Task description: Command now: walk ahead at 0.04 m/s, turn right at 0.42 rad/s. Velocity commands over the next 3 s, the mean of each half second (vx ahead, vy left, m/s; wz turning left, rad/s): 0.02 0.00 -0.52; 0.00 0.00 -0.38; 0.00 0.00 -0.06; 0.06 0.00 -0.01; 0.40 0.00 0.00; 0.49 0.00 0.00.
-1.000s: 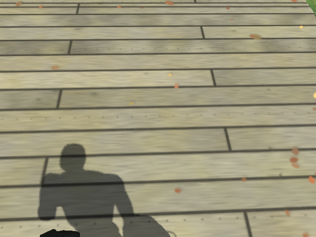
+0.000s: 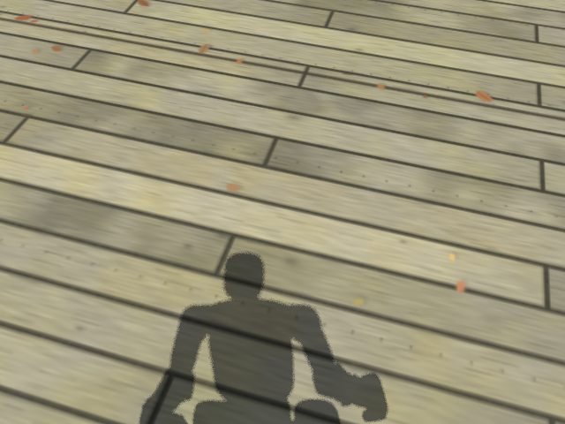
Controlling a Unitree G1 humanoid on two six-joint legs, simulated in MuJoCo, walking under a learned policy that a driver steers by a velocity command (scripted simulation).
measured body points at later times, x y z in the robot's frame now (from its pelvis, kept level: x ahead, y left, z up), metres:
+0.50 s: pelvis -0.01 -0.02 +0.00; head +0.03 -0.04 +0.45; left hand +0.16 +0.23 -0.11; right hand +0.04 -0.32 -0.12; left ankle +0.04 +0.10 -0.70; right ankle -0.03 -0.11 -0.74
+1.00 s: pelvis -0.02 +0.00 +0.00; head +0.01 -0.01 +0.45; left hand +0.21 +0.18 -0.13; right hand -0.06 -0.28 -0.12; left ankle +0.04 +0.09 -0.74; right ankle -0.08 -0.09 -0.74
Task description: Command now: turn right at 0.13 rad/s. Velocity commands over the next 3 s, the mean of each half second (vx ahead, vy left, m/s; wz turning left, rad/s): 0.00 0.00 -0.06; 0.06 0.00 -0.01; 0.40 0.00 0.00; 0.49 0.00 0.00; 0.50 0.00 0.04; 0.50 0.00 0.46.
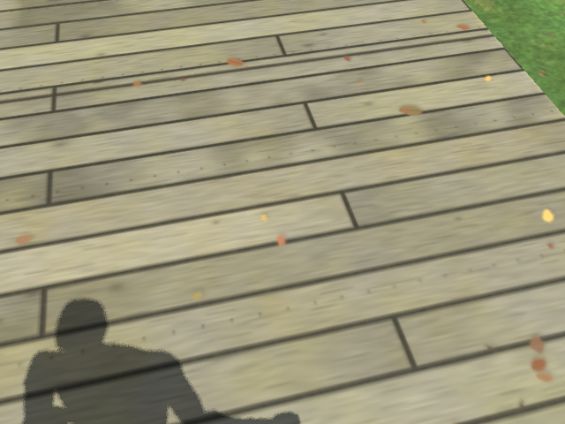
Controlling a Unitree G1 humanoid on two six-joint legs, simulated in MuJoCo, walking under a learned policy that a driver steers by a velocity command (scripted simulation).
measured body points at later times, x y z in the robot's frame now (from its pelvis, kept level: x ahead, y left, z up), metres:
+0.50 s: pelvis +0.00 -0.02 +0.01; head +0.01 -0.02 +0.46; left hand +0.06 +0.24 -0.14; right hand +0.03 -0.27 -0.14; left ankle +0.01 +0.11 -0.74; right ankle -0.02 -0.11 -0.74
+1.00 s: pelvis +0.03 -0.01 +0.00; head +0.02 +0.00 +0.45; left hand -0.01 +0.23 -0.16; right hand +0.02 -0.25 -0.15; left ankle +0.01 +0.10 -0.72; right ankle -0.02 -0.11 -0.74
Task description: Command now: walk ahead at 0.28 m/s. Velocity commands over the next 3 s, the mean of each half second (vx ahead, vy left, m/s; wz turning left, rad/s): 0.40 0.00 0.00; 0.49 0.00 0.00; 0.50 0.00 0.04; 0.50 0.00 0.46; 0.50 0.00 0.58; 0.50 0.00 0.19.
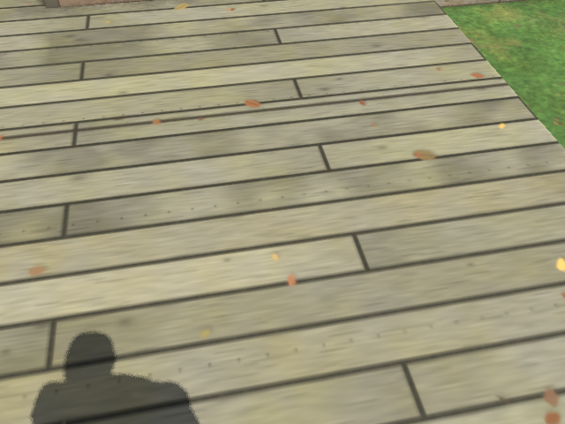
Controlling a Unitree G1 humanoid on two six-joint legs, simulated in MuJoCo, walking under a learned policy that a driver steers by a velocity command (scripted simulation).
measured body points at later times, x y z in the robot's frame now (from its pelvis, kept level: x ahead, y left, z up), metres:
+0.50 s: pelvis +0.21 +0.05 -0.01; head +0.24 +0.06 +0.44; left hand +0.38 +0.26 -0.14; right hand +0.08 -0.16 -0.14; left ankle +0.04 +0.11 -0.74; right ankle +0.36 -0.05 -0.70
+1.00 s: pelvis +0.49 +0.04 +0.00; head +0.52 +0.04 +0.45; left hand +0.40 +0.26 -0.14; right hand +0.66 -0.18 -0.13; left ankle +0.67 +0.17 -0.69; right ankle +0.39 -0.02 -0.74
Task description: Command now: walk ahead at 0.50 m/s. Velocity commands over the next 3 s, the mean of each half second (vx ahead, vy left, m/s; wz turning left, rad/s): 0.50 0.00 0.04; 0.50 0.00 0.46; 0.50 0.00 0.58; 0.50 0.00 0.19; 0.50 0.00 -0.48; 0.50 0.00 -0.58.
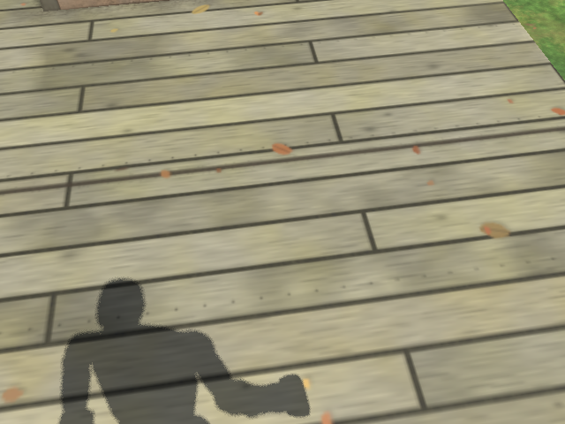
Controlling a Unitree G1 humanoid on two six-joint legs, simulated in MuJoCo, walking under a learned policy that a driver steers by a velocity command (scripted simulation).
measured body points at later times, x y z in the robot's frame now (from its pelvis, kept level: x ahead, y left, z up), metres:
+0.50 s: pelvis +0.28 +0.04 +0.01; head +0.30 +0.05 +0.45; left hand +0.43 +0.27 -0.13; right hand +0.20 -0.19 -0.14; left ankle +0.21 +0.10 -0.74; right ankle +0.43 -0.12 -0.69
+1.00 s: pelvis +0.54 +0.01 +0.01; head +0.56 +0.01 +0.45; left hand +0.46 +0.26 -0.13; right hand +0.74 -0.19 -0.12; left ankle +0.60 +0.18 -0.67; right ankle +0.52 -0.08 -0.74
